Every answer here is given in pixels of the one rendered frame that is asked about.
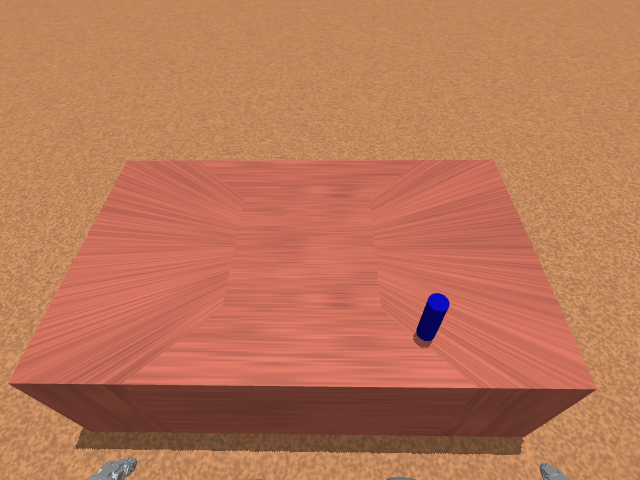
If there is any left robot hand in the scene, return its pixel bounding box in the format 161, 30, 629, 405
88, 458, 137, 480

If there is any can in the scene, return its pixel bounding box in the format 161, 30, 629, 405
416, 293, 450, 341

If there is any right robot hand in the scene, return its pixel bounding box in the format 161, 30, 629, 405
540, 462, 568, 480

